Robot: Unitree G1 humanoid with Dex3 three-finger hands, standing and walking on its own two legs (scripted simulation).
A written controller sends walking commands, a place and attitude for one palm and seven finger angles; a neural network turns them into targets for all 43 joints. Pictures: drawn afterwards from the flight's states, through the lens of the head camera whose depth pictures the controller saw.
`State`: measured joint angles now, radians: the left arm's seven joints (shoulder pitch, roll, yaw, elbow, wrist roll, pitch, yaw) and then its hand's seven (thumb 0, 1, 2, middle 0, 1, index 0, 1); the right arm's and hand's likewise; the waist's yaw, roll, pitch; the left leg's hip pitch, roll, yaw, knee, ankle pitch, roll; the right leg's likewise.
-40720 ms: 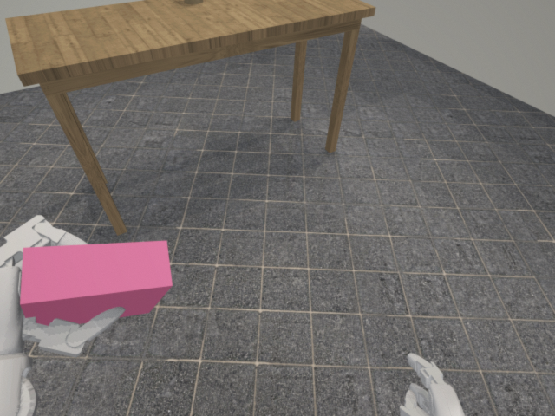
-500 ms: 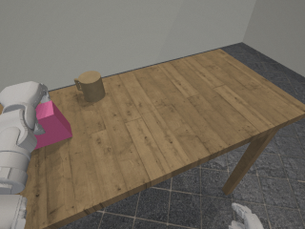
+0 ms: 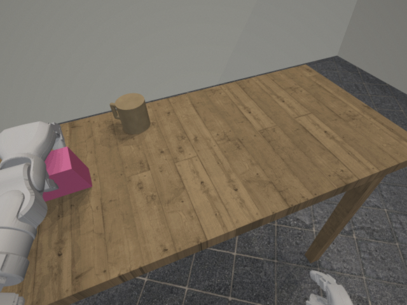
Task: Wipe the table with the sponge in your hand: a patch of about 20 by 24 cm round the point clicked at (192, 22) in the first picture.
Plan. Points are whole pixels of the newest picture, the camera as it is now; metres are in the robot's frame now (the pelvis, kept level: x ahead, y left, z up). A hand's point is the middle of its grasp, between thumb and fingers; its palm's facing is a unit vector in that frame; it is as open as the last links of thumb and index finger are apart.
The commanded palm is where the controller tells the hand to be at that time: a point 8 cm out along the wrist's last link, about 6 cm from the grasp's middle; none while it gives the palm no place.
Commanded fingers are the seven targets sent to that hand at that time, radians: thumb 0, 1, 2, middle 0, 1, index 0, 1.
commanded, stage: wipe back along the first lane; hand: left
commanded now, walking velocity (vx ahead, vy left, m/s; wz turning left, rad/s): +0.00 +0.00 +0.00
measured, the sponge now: (54, 181) +0.34 +0.36 +0.06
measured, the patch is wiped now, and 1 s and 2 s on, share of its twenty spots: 1.00 1.00 1.00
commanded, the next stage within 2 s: lift the sponge slowly off the table in 1.18 s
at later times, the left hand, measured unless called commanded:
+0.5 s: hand (48, 177) +0.30 +0.32 +0.13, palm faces +0.05 +0.01 -1.00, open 9.3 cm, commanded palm +0.25 +0.30 +0.16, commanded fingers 0.00 0.10 1.30 -1.20 -1.60 -1.20 -1.60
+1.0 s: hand (43, 201) +0.25 +0.30 +0.13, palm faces +0.12 -0.04 -0.99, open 9.3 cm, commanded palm +0.19 +0.29 +0.16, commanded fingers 0.00 0.10 1.30 -1.20 -1.60 -1.20 -1.60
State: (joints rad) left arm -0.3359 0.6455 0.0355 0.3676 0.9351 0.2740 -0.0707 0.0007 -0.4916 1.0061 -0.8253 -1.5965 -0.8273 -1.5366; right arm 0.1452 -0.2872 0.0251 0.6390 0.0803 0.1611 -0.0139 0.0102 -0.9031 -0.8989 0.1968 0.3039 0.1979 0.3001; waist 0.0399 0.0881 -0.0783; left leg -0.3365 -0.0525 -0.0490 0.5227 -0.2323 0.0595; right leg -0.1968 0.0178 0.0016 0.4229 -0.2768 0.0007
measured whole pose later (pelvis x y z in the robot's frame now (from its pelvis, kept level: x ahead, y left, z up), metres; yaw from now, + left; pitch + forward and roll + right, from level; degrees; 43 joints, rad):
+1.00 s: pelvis +0.00 -0.01 -0.01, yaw -1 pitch +0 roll -2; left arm 0.14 0.60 0.06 -0.20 0.86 0.44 -0.03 0.00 -0.44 1.00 -0.78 -1.68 -0.80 -1.58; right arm 0.06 -0.28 0.05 0.59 0.08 0.14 0.00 0.01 -0.90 -0.90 0.20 0.30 0.20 0.30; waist 0.07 0.10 -0.08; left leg -0.30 -0.03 -0.03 0.59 -0.28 0.04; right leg -0.18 0.04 0.02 0.50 -0.33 -0.01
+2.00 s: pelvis -0.02 -0.04 +0.00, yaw +0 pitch -4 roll -1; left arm 0.10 0.58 -0.03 -0.24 0.87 0.50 -0.08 0.00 -0.48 0.99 -0.84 -1.63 -0.90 -1.46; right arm 0.03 -0.27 0.07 0.63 0.06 0.07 -0.05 0.01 -0.90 -0.90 0.20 0.30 0.20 0.30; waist 0.12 0.11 -0.05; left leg -0.25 -0.02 -0.06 0.55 -0.24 0.01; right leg -0.14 0.05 -0.01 0.51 -0.31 -0.04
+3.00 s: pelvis -0.04 -0.02 +0.00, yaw +0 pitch -5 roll -1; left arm -0.09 0.65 0.02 -0.23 0.79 0.46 -0.15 -0.03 -0.50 1.00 -0.89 -1.55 -0.93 -1.44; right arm 0.01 -0.26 0.08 0.65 0.07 0.04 -0.07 0.01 -0.90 -0.90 0.20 0.30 0.20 0.30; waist 0.14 0.12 -0.04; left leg -0.23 -0.03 -0.05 0.50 -0.18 0.02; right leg -0.13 0.04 0.00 0.48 -0.26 -0.03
